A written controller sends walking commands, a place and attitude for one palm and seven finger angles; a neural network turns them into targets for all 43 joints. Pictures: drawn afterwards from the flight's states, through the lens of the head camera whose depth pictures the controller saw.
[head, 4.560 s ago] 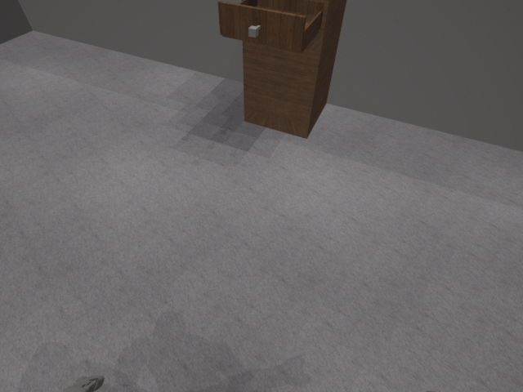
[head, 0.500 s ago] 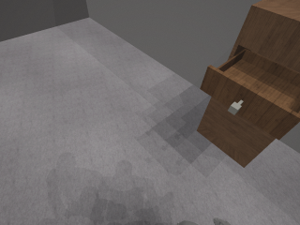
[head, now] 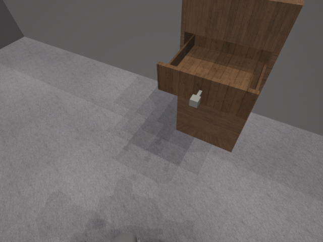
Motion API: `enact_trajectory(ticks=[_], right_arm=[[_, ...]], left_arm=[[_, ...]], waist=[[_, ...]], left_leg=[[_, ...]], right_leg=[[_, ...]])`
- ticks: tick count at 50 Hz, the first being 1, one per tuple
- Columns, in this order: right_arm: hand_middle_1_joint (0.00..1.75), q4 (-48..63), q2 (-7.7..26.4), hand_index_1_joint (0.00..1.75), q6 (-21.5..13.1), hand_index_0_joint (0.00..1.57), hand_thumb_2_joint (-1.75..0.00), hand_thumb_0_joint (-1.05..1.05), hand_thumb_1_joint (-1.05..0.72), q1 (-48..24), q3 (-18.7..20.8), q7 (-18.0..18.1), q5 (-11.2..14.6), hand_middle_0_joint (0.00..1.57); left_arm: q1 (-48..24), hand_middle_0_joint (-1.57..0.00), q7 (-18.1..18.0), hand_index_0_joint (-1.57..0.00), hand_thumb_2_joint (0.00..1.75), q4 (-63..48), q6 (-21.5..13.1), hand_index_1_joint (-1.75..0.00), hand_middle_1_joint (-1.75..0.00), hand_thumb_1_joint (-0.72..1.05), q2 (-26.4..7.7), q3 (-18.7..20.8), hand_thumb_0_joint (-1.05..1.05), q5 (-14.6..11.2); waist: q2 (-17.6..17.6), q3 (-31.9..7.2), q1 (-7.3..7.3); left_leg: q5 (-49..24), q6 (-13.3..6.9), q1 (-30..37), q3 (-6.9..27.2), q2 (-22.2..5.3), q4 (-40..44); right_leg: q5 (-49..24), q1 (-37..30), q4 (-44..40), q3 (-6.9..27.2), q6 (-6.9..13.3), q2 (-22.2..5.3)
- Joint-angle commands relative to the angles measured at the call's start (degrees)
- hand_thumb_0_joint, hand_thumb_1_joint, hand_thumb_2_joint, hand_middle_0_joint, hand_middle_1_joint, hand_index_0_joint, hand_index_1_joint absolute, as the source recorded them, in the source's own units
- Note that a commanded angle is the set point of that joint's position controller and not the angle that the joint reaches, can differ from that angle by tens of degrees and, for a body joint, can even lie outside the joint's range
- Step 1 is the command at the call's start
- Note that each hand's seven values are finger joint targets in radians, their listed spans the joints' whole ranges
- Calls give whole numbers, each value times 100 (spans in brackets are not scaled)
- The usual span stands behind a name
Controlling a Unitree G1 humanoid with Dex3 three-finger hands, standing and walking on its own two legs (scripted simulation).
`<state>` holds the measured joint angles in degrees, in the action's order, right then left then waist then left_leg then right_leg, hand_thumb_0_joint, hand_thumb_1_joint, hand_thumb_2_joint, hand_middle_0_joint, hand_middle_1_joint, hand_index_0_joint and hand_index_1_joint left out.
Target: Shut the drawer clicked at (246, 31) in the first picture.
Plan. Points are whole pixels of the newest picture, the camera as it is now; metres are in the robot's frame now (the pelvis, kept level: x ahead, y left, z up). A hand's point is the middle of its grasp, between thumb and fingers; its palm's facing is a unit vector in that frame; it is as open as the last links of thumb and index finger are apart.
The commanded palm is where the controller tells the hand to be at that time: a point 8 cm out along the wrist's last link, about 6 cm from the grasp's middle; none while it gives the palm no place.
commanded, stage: turn to face it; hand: left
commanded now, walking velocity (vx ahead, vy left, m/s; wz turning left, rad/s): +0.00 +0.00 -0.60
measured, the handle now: (196, 98) +0.61 -0.10 -0.05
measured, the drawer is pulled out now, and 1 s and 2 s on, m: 0.28 0.28 0.28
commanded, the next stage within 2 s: take the last steps up to it in 0.50 s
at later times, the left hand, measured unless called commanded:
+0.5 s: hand out of the picture +0.12 +0.20 -0.16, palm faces -0.25 -0.94 -0.24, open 7.4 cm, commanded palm none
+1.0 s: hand out of the picture +0.07 +0.18 -0.18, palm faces -0.30 -0.94 -0.17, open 7.4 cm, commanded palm none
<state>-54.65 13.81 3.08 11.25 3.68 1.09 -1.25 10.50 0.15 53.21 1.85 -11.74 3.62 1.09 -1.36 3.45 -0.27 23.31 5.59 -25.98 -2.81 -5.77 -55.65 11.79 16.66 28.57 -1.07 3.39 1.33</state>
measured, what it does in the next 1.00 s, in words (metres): steps on the spot, turning right: left foot, then right foot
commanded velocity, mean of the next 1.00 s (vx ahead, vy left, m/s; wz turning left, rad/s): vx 0.13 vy -0.01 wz -0.27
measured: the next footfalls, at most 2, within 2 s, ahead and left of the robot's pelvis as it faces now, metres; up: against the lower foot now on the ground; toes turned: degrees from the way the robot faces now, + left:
left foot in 0.18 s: +0.06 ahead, +0.15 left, +0.00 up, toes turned -3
right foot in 0.56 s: -0.03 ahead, -0.10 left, +0.00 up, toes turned -22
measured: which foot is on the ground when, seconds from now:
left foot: up 0.00-0.16, down 0.18-0.56, up 0.58-0.94, down 0.96-1.00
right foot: down 0.00-0.18, up 0.20-0.54, down 0.56-0.96, up 0.98-1.00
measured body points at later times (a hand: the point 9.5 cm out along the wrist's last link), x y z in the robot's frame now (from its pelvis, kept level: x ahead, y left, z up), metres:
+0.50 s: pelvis -0.02 +0.03 +0.00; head +0.01 +0.02 +0.45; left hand +0.14 +0.25 -0.14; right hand -0.04 -0.22 -0.15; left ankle +0.02 +0.16 -0.74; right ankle -0.06 -0.09 -0.71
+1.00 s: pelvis +0.00 +0.01 +0.00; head +0.01 +0.02 +0.45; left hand +0.09 +0.23 -0.17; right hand -0.05 -0.23 -0.14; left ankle +0.03 +0.11 -0.74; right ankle -0.07 -0.09 -0.73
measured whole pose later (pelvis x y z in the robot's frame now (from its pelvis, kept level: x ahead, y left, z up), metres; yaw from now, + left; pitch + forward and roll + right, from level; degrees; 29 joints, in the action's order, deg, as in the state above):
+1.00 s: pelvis +0.00 +0.01 +0.00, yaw -22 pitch +0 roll -1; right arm -57.9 10.2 -2.0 15.5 2.0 0.4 -2.0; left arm 17.8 0.7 61.4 0.7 -11.5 3.4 0.8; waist 1.5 -0.1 0.2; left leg 17.7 0.0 -13.1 -6.6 -3.4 -30.7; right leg 22.9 14.0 35.5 -1.3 2.2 1.3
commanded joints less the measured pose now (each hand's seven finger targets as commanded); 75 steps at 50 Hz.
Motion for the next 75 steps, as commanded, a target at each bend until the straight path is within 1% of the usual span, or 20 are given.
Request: enact_trajectory(ticks=[1,7,9,10,15,22,25,27,28,30,46,48,49,55,64,67,68,69,70,75], right_arm=[[30,554,367,30,-153,20,-90,0,-90,-155,58,21,44,20],[30,445,399,30,-289,20,-90,0,-90,566,38,105,112,20],[30,578,1249,30,-328,20,-90,0,-90,577,160,123,12,20],[30,714,1284,30,-287,20,-90,0,-90,394,150,90,1,20],[30,725,759,30,-355,20,-90,0,-90,-99,34,125,-24,20],[30,334,920,30,-299,20,-90,0,-90,583,180,48,-36,20],[30,280,989,30,-273,20,-90,0,-90,444,217,17,4,20],[30,401,409,30,-249,20,-90,0,-90,512,117,-44,85,20],[30,588,278,30,-184,20,-90,0,-90,95,28,-9,74,20],[30,427,344,30,-67,20,-90,0,-90,-65,55,54,64,20],[30,-265,56,30,-529,20,-90,0,-90,984,-57,-60,-7,20],[30,-474,833,30,-565,20,-90,0,-90,1771,96,10,-87,20],[30,-414,1034,30,-505,20,-90,0,-90,1855,131,25,-88,20],[30,-455,272,30,-729,20,-90,0,-90,1260,-91,81,6,20],[30,-891,255,30,-681,20,-90,0,-90,1748,9,37,-50,20],[30,-925,190,30,-672,20,-90,0,-90,1528,4,-6,20,20],[30,-822,-127,30,-700,20,-90,0,-90,1604,-44,-65,87,20],[30,-558,-229,30,-679,20,-90,0,-90,1409,-100,-59,108,20],[30,-554,-137,30,-635,20,-90,0,-90,1125,-45,-47,100,20],[30,-753,-424,30,-422,20,-90,0,-90,1220,-33,-98,-28,20]], left_arm=[[81,-20,-51,-20,90,-408,-56,-30,-30,90,-1268,348,0,17],[-325,-20,-34,-20,90,-523,40,-30,-30,90,-1217,350,0,-30],[-213,-20,53,-20,90,-764,83,-30,-30,90,-639,241,0,-99],[-280,-20,57,-20,90,-750,97,-30,-30,90,-854,280,0,2],[-66,-20,159,-20,90,-488,153,-30,-30,90,-647,266,0,4],[-490,-20,114,-20,90,-584,86,-30,-30,90,-429,97,0,-12],[55,-20,84,-20,90,-388,-15,-30,-30,90,-463,107,0,-27],[534,-20,-27,-20,90,-192,-159,-30,-30,90,-1345,253,0,53],[769,-20,-68,-20,90,-126,-148,-30,-30,90,-1583,271,0,-15],[368,-20,-127,-20,90,-141,-106,-30,-30,90,-1285,260,0,3],[392,-20,-16,-20,90,363,-302,-30,-30,90,-788,144,0,-55],[346,-20,60,-20,90,209,-277,-30,-30,90,-165,25,0,-71],[-13,-20,68,-20,90,-1,-305,-30,-30,90,-289,50,0,-16],[229,-20,165,-20,90,374,-273,-30,-30,90,-149,58,0,43],[-565,-20,158,-20,90,171,-366,-30,-30,90,40,-21,0,17],[882,-20,108,-20,90,658,-473,-30,-30,90,-379,121,0,42],[1760,-20,33,-20,90,906,-555,-30,-30,90,-957,279,0,80],[2224,-20,-15,-20,90,990,-545,-30,-30,90,-1441,344,0,-12],[1862,-20,-39,-20,90,946,-528,-30,-30,90,-1318,317,0,-49],[485,-20,-118,-20,90,620,-583,-30,-30,90,-199,6,0,29]], waist=[[893,-595,180],[892,-816,-158],[-1740,-580,-149],[-1539,-401,-195],[-822,-253,90],[-1076,-422,-282],[-988,-695,-5],[1135,-845,169],[1531,-810,382],[1575,-431,258],[606,-155,-175],[-1728,28,-496],[-1576,345,-565],[-526,301,-48],[-735,282,-253],[-125,-385,486],[1069,-1041,816],[1753,-1251,823],[1384,-1036,773],[787,-22,-64]], left_leg=[[95,-18,-90,71,164,640],[-799,-194,1643,-14,329,3093],[-730,-951,2359,2137,-1741,4376],[-374,-1357,1555,2368,-2256,4506],[-2308,-1211,1593,380,-1150,3904],[-3502,-1323,2065,137,-1370,3413],[-3248,-980,1831,-197,-1237,2771],[-503,-272,-118,-845,-416,1171],[1264,-151,-521,-352,-102,299],[832,-238,-519,234,-66,-610],[-777,-391,1997,-407,277,3154],[1119,-1039,2847,1979,-1494,4429],[1902,-1469,2310,2883,-2135,5028],[-1165,-1254,2137,661,-1109,4770],[-2733,-1266,2257,6,-1097,4081],[-2690,-906,1337,-379,-634,2384],[-1162,-649,87,-779,-150,750],[1121,-556,-753,-470,304,-822],[903,-611,-899,77,60,-1552],[-556,-410,-174,22,-385,-797]], right_leg=[[-1010,-723,-1005,1880,776,-1388],[-995,24,-363,2010,305,-993],[1578,1795,1516,657,-392,269],[2069,1639,2721,453,-497,34],[1207,1490,3656,158,-678,-232],[1557,650,1587,-376,-599,-233],[359,-358,-23,-511,-487,-162],[-2012,-2142,-1111,1327,37,-1750],[-3201,-1706,-948,1831,646,-2519],[-1643,-756,-1192,1771,851,-2075],[1489,108,-1067,1171,453,-1039],[1839,1817,1180,-20,-74,-25],[2000,2150,2146,-95,-124,-91],[303,2021,3189,21,-367,-647],[280,1005,878,-692,-319,-522],[-195,-1474,-3,-626,-132,-385],[238,-2866,-400,898,278,-1722],[26,-3043,-1271,2665,747,-2841],[642,-2397,-1506,2679,836,-2833],[-33,-42,-1861,433,425,-1984]])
